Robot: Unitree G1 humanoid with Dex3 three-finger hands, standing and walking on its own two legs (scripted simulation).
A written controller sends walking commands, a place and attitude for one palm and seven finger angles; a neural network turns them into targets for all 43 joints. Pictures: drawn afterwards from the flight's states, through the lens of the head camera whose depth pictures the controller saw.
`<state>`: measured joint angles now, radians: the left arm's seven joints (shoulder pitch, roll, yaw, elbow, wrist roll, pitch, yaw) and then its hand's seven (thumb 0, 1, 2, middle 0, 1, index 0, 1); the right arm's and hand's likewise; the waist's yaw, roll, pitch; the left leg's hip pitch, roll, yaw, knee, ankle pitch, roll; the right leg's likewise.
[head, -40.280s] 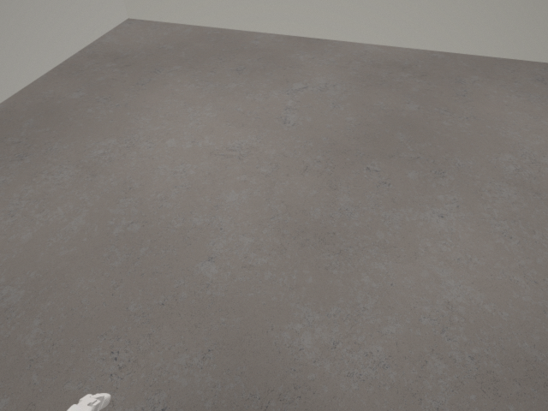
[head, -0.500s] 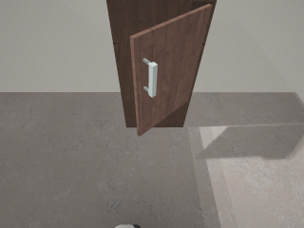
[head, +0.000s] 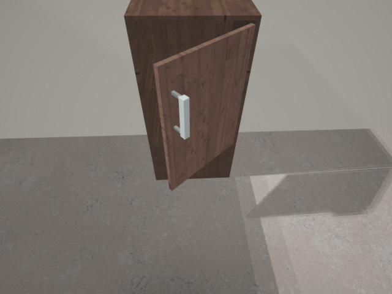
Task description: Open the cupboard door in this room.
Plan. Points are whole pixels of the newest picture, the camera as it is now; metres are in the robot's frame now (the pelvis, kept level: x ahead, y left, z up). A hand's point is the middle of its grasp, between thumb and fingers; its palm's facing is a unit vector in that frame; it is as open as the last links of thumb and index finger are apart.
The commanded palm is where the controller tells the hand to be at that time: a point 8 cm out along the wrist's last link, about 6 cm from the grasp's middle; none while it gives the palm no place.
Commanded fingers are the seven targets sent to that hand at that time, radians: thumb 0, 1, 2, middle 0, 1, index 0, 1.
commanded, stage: let the arm hang, fingers relaxed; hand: left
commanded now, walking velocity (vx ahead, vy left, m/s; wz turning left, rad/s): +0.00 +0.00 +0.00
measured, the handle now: (180, 115) +0.61 +0.08 +0.00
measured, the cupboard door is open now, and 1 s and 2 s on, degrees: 41 41 41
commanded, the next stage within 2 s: look to check the result in 0.04 s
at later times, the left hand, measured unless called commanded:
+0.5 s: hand out of the picture -0.02 +0.16 -0.17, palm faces +0.06 -0.98 -0.18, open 7.4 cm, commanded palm none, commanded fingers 0.00 0.90 0.90 -0.20 -0.30 -0.20 -0.30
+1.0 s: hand out of the picture +0.01 +0.17 -0.18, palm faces -0.01 -0.98 -0.19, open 7.4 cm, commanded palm none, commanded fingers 0.00 0.90 0.90 -0.20 -0.30 -0.20 -0.30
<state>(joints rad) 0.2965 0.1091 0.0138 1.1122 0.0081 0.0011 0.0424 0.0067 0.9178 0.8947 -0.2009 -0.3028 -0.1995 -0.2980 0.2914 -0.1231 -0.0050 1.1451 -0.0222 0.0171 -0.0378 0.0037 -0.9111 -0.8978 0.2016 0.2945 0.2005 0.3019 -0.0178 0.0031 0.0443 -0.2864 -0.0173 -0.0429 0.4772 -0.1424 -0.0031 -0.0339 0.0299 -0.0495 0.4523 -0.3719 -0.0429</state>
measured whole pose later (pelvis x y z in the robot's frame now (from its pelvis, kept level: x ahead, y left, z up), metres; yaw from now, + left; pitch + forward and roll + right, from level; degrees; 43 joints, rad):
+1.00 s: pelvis +0.02 +0.00 +0.00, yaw -5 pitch -2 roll +0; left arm 0.32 0.14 0.05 1.08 0.02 0.05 0.03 0.00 0.91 0.89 -0.20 -0.30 -0.20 -0.30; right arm 0.23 -0.15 -0.03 1.09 -0.02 0.03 -0.06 0.00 -0.91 -0.90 0.20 0.29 0.20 0.30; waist 0.01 0.00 0.08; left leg -0.31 0.04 0.03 0.57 -0.23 -0.01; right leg -0.07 0.06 0.03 0.51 -0.41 -0.05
